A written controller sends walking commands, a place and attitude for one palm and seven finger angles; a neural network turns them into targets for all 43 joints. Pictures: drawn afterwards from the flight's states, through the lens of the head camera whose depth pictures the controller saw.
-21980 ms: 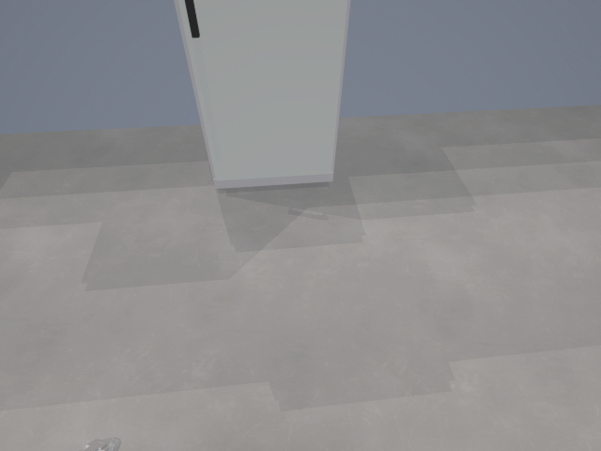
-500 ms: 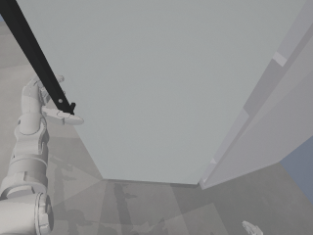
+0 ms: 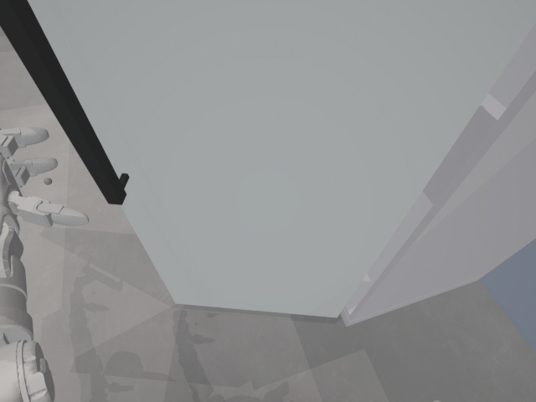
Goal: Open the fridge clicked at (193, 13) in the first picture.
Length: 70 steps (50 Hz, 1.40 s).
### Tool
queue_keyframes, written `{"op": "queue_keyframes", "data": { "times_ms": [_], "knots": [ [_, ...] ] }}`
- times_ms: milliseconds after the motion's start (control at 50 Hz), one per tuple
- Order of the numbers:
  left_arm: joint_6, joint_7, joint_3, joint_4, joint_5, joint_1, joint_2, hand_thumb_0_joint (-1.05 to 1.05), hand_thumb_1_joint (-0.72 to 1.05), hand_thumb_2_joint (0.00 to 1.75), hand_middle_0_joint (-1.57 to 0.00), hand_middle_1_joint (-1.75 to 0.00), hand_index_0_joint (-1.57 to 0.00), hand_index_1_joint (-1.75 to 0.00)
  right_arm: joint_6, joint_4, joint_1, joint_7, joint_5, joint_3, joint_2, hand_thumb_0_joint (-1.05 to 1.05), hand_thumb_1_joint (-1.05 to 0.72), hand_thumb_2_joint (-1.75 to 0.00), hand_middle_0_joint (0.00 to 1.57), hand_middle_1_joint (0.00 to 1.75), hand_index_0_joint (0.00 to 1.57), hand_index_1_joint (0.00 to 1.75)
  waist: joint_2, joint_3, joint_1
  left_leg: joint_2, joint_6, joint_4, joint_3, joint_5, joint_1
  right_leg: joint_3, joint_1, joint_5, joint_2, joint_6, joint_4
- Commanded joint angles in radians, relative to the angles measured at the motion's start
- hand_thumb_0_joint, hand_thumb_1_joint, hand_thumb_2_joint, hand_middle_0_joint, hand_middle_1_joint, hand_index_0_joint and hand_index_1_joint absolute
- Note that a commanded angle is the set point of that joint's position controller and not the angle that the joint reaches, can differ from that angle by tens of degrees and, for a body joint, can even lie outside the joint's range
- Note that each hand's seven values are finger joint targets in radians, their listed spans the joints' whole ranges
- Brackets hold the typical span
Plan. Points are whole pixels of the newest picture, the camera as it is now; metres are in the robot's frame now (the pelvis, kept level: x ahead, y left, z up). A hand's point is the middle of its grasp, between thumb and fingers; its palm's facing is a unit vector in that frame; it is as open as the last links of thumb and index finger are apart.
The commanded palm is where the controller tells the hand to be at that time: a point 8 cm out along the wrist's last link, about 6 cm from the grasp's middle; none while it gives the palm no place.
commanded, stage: slip the hand off the handle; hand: left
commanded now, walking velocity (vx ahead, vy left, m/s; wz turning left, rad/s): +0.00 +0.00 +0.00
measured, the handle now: (66, 85) +0.45 +0.28 +0.22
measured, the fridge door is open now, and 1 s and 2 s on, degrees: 67 67 67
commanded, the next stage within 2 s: draw the hand back to the body in 1.16 s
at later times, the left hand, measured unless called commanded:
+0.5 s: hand (30, 212) +0.34 +0.34 +0.10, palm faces +0.36 -0.91 -0.21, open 14.7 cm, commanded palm +0.29 +0.37 +0.12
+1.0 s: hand out of the picture +0.26 +0.34 +0.10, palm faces +0.41 -0.89 -0.21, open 14.7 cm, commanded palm +0.23 +0.37 +0.12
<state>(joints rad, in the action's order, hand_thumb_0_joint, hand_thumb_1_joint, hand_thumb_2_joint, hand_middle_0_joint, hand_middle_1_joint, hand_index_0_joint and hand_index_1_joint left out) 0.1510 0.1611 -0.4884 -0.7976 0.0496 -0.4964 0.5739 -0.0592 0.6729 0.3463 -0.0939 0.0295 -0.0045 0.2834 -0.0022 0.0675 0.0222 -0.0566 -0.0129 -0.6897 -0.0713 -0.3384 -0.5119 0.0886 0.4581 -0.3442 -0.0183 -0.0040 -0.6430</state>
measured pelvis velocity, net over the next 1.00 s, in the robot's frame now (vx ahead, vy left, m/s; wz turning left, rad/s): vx -0.02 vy -0.01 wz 0.04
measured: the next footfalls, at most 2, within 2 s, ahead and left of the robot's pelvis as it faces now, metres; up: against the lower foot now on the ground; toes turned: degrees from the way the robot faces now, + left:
none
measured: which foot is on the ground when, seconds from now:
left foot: down 0.00-1.00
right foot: down 0.00-1.00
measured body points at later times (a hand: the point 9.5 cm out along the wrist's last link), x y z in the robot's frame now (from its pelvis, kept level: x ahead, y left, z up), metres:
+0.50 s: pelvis -0.01 +0.01 +0.00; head +0.02 +0.02 +0.45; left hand +0.31 +0.39 +0.11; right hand +0.10 -0.24 -0.10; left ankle +0.00 +0.11 -0.72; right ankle -0.02 -0.12 -0.72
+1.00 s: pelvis -0.02 -0.01 +0.00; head +0.00 -0.01 +0.45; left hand +0.23 +0.38 +0.12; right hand +0.16 -0.24 -0.08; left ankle +0.00 +0.11 -0.72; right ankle -0.02 -0.12 -0.72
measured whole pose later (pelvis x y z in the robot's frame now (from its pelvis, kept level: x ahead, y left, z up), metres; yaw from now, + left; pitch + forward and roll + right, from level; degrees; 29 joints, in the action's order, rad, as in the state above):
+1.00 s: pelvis -0.02 -0.01 +0.00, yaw +2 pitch +4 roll -1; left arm 0.07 0.19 -0.47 -0.38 0.17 -0.11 0.48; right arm -0.18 0.64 0.24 -0.13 0.04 0.04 0.26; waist -0.02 0.06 -0.06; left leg -0.05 0.00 -0.69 -0.03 -0.32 -0.45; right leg 0.12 0.38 -0.34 -0.02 -0.01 -0.65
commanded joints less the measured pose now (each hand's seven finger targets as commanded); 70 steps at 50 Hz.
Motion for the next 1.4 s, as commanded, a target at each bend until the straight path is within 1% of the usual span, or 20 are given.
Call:
{"op": "queue_keyframes", "data": {
  "times_ms": [0, 20, 120, 160, 220, 300, 320, 360, 480, 600, 700, 820, 940, 1020, 1140, 1260, 1280, 1300, 1320, 1380],
  "knots": [
    [0.083, 0.016, -0.084, 0.217, 0.017, -0.366, 0.389, 0.0, -0.55, 0.2, -0.25, -1.15, -0.25, -1.15, -0.028, -0.102, 0.047, -0.016, -0.002, -0.051, 0.162, 0.0, -0.9, -0.9, 0.2, 0.3, 0.2, 0.3, -0.103, 0.318, 0.0, 0.049, -0.033, 0.042, 0.054, 0.39, 0.217, -0.048, -0.077, 0.356, 0.043, -0.012, 0.051],
    [0.088, 0.022, -0.093, 0.223, 0.012, -0.38, 0.409, 0.0, -0.55, 0.2, -0.25, -1.15, -0.25, -1.15, -0.027, -0.098, 0.05, -0.014, -0.003, -0.051, 0.163, 0.0, -0.9, -0.9, 0.2, 0.3, 0.2, 0.3, -0.124, 0.352, -0.001, 0.048, -0.03, 0.04, 0.056, 0.392, 0.231, -0.053, -0.074, 0.357, 0.042, -0.009, 0.049],
    [0.095, 0.047, -0.069, 0.176, 0.01, -0.413, 0.41, 0.0, -0.55, 0.2, -0.25, -1.15, -0.25, -1.15, -0.025, -0.106, 0.054, -0.018, 0.0, -0.047, 0.166, 0.0, -0.9, -0.9, 0.2, 0.3, 0.2, 0.3, -0.139, 0.312, 0.016, 0.043, -0.028, 0.042, 0.069, 0.343, 0.222, -0.045, -0.015, 0.289, 0.045, -0.01, 0.054],
    [0.091, 0.055, -0.024, 0.173, 0.024, -0.35, 0.331, 0.0, -0.55, 0.2, -0.25, -1.15, -0.25, -1.15, -0.03, -0.117, 0.05, -0.014, 0.002, -0.048, 0.16, 0.0, -0.9, -0.9, 0.2, 0.3, 0.2, 0.3, -0.142, 0.304, 0.006, 0.04, -0.022, 0.048, 0.081, 0.335, 0.243, -0.036, 0.01, 0.255, 0.048, -0.014, 0.056],
    [0.085, 0.054, -0.071, 0.238, 0.054, -0.249, 0.349, 0.0, -0.55, 0.2, -0.25, -1.15, -0.25, -1.15, -0.031, -0.133, 0.042, -0.009, 0.005, -0.05, 0.163, 0.0, -0.9, -0.9, 0.2, 0.3, 0.2, 0.3, -0.112, 0.352, -0.021, 0.036, -0.02, 0.048, 0.083, 0.382, 0.25, -0.033, -0.031, 0.286, 0.053, -0.015, 0.046],
    [0.056, 0.03, -0.056, 0.337, 0.069, -0.183, 0.301, 0.0, -0.55, 0.2, -0.25, -1.15, -0.25, -1.15, -0.04, -0.164, 0.007, -0.006, 0.009, -0.044, 0.153, 0.0, -0.9, -0.9, 0.2, 0.3, 0.2, 0.3, -0.111, 0.293, -0.034, 0.039, -0.021, 0.067, 0.084, 0.346, 0.223, -0.025, -0.039, 0.251, 0.053, -0.017, 0.05],
    [0.047, 0.017, -0.094, 0.36, 0.064, -0.166, 0.337, 0.0, -0.55, 0.2, -0.25, -1.15, -0.25, -1.15, -0.041, -0.163, 0.004, -0.005, 0.008, -0.045, 0.157, 0.0, -0.9, -0.9, 0.2, 0.3, 0.2, 0.3, -0.105, 0.305, -0.039, 0.036, -0.02, 0.072, 0.089, 0.338, 0.224, -0.028, -0.039, 0.245, 0.053, -0.016, 0.051],
    [0.045, -0.001, -0.067, 0.427, 0.064, -0.144, 0.287, 0.0, -0.55, 0.2, -0.25, -1.15, -0.25, -1.15, -0.049, -0.168, -0.013, -0.005, 0.005, -0.041, 0.145, 0.0, -0.9, -0.9, 0.2, 0.3, 0.2, 0.3, -0.126, 0.294, -0.037, 0.033, -0.015, 0.079, 0.096, 0.341, 0.245, -0.023, -0.027, 0.229, 0.053, -0.015, 0.049],
    [0.022, -0.023, -0.076, 0.515, 0.08, -0.037, 0.259, 0.0, -0.55, 0.2, -0.25, -1.15, -0.25, -1.15, -0.076, -0.166, -0.057, -0.014, 0.005, -0.032, 0.137, 0.0, -0.9, -0.9, 0.2, 0.3, 0.2, 0.3, -0.116, 0.242, -0.041, 0.033, -0.013, 0.102, 0.1, 0.256, 0.227, -0.023, -0.032, 0.176, 0.053, -0.016, 0.061],
    [-0.003, -0.018, 0.002, 0.613, 0.092, 0.0, 0.171, 0.0, -0.55, 0.2, -0.25, -1.15, -0.25, -1.15, -0.111, -0.168, -0.091, -0.026, 0.007, -0.022, 0.126, 0.0, -0.9, -0.9, 0.2, 0.3, 0.2, 0.3, -0.131, 0.208, -0.031, 0.035, -0.01, 0.115, 0.109, 0.229, 0.25, -0.018, -0.035, 0.162, 0.048, -0.02, 0.075],
    [-0.019, -0.014, -0.035, 0.633, 0.111, 0.11, 0.181, 0.0, -0.55, 0.2, -0.25, -1.15, -0.25, -1.15, -0.13, -0.168, -0.111, -0.03, 0.006, -0.019, 0.126, 0.0, -0.9, -0.9, 0.2, 0.3, 0.2, 0.3, -0.079, 0.202, -0.059, 0.041, -0.011, 0.12, 0.099, 0.228, 0.232, -0.019, -0.079, 0.179, 0.043, -0.019, 0.084],
    [-0.02, 0.006, -0.056, 0.696, 0.128, 0.18, 0.185, 0.0, -0.55, 0.2, -0.25, -1.15, -0.25, -1.15, -0.148, -0.173, -0.139, -0.032, 0.008, -0.013, 0.115, 0.0, -0.9, -0.9, 0.2, 0.3, 0.2, 0.3, -0.108, 0.201, -0.066, 0.052, -0.015, 0.112, 0.079, 0.243, 0.229, -0.028, -0.104, 0.215, 0.037, -0.015, 0.088],
    [-0.013, 0.033, -0.056, 0.626, 0.134, 0.051, 0.22, 0.0, -0.55, 0.2, -0.25, -1.15, -0.25, -1.15, -0.165, -0.141, -0.139, -0.055, 0.012, -0.009, 0.124, 0.0, -0.9, -0.9, 0.2, 0.3, 0.2, 0.3, -0.081, 0.145, -0.027, 0.055, -0.02, 0.102, 0.078, 0.155, 0.201, -0.046, -0.057, 0.147, 0.031, -0.007, 0.108],
    [-0.001, 0.056, -0.054, 0.614, 0.131, 0.066, 0.231, 0.0, -0.55, 0.2, -0.25, -1.15, -0.25, -1.15, -0.176, -0.138, -0.13, -0.054, 0.009, -0.012, 0.126, 0.0, -0.9, -0.9, 0.2, 0.3, 0.2, 0.3, -0.102, 0.213, -0.042, 0.059, -0.022, 0.085, 0.074, 0.214, 0.214, -0.05, -0.096, 0.211, 0.026, -0.009, 0.091],
    [-0.005, 0.072, -0.127, 0.523, 0.152, 0.11, 0.29, 0.0, -0.55, 0.2, -0.25, -1.15, -0.25, -1.15, -0.168, -0.142, -0.12, -0.046, 0.014, -0.016, 0.133, 0.0, -0.9, -0.9, 0.2, 0.3, 0.2, 0.3, -0.049, 0.202, -0.061, 0.06, -0.022, 0.072, 0.062, 0.207, 0.146, -0.063, -0.122, 0.232, 0.019, 0.002, 0.081],
    [0.017, 0.072, -0.106, 0.554, 0.147, 0.117, 0.264, 0.0, -0.55, 0.2, -0.25, -1.15, -0.25, -1.15, -0.168, -0.155, -0.112, -0.037, 0.015, -0.021, 0.133, 0.0, -0.9, -0.9, 0.2, 0.3, 0.2, 0.3, -0.083, 0.201, -0.06, 0.061, -0.025, 0.069, 0.06, 0.205, 0.152, -0.061, -0.097, 0.222, 0.026, 0.0, 0.071],
    [0.048, 0.201, -0.08, 0.569, 0.342, 0.094, 0.144, 0.0, -0.55, 0.2, -0.25, -1.15, -0.25, -1.15, -0.185, -0.163, -0.114, -0.048, 0.034, -0.017, 0.148, 0.0, -0.9, -0.9, 0.2, 0.3, 0.2, 0.3, -0.042, 0.246, -0.007, 0.058, -0.018, 0.066, 0.068, 0.201, 0.19, -0.081, -0.172, 0.264, 0.021, -0.005, 0.091],
    [0.07, 0.273, -0.142, 0.569, 0.374, 0.109, 0.224, 0.0, -0.55, 0.2, -0.25, -1.15, -0.25, -1.15, -0.193, -0.162, -0.121, -0.058, 0.038, -0.015, 0.145, 0.0, -0.9, -0.9, 0.2, 0.3, 0.2, 0.3, -0.021, 0.275, -0.042, 0.056, -0.023, 0.05, 0.063, 0.217, 0.175, -0.103, -0.227, 0.307, 0.016, -0.003, 0.086],
    [0.078, 0.336, -0.189, 0.567, 0.404, 0.113, 0.287, 0.0, -0.55, 0.2, -0.25, -1.15, -0.25, -1.15, -0.2, -0.164, -0.121, -0.065, 0.04, -0.01, 0.15, 0.0, -0.9, -0.9, 0.2, 0.3, 0.2, 0.3, -0.05, 0.298, -0.047, 0.056, -0.023, 0.052, 0.066, 0.238, 0.172, -0.121, -0.246, 0.357, 0.008, 0.002, 0.074],
    [0.032, 0.4, -0.212, 0.506, 0.382, 0.167, 0.335, 0.0, -0.55, 0.2, -0.25, -1.15, -0.25, -1.15, -0.212, -0.18, -0.127, -0.064, 0.035, 0.0, 0.142, 0.0, -0.9, -0.9, 0.2, 0.3, 0.2, 0.3, -0.083, 0.191, -0.077, 0.056, -0.023, 0.078, 0.07, 0.23, 0.141, -0.105, -0.178, 0.308, 0.012, -0.002, 0.074]
  ]
}}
